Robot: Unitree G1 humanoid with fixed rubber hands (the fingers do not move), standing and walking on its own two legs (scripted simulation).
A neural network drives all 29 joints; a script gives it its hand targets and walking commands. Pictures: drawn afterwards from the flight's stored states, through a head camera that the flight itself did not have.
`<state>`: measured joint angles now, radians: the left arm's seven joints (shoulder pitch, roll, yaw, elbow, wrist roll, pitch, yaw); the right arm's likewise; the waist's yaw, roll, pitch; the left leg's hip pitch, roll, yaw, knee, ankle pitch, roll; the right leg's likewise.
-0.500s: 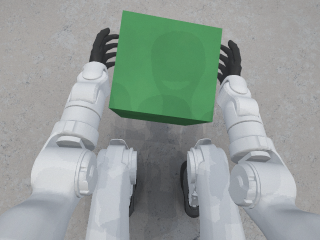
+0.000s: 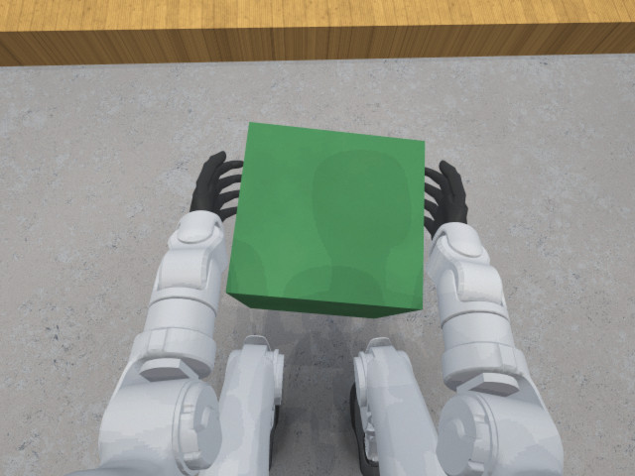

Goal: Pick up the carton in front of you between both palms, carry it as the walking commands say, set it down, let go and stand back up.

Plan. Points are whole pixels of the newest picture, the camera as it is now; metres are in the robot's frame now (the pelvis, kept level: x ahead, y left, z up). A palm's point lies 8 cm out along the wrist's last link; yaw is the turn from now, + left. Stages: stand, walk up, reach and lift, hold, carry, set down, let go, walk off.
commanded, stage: reach and lift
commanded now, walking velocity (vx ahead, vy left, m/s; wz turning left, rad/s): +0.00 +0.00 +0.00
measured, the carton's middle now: (323, 238) +0.43 +0.00 -0.12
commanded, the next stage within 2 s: hold in 1.98 s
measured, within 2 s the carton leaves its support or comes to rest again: neither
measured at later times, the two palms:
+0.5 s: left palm (157, 188) +0.39 +0.15 +0.11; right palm (523, 192) +0.39 -0.15 +0.12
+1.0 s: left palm (33, 119) +0.36 +0.15 +0.25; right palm out of the picture +0.37 -0.15 +0.26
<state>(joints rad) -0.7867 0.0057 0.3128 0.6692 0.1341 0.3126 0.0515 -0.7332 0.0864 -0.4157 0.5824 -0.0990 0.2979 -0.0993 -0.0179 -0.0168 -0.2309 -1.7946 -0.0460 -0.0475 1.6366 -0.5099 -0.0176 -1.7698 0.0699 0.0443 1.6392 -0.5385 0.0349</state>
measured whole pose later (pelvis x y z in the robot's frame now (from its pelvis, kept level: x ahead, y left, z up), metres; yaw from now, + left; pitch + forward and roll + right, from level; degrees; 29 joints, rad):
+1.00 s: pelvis +0.07 +0.00 +0.23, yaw +1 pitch -2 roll +0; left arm -0.27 -0.15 0.26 0.39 0.25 0.58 0.02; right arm -0.29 0.16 -0.29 0.41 -0.25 0.56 -0.01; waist 0.00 -0.01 -0.06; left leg -0.24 -0.02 -0.06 0.50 -0.24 -0.01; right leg -0.22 0.03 0.07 0.51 -0.26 0.00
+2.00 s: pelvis +0.08 +0.00 +0.24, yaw +1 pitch -6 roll +0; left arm -0.25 -0.15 0.22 0.27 0.27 0.70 0.00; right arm -0.28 0.16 -0.24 0.29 -0.28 0.68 0.01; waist 0.00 -0.01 0.02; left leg -0.07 -0.02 -0.07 0.37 -0.19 0.00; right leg -0.06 0.02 0.07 0.38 -0.21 0.00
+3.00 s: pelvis +0.29 +0.01 +0.24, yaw -2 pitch +5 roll +0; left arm -0.14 -0.13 0.13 -0.32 0.09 1.24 0.10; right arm -0.17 0.13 -0.10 -0.30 -0.11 1.23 -0.09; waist -0.02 0.01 -0.14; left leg -0.19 0.04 0.22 0.35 -0.25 0.03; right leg -0.55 -0.09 -0.11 0.89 -0.32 0.01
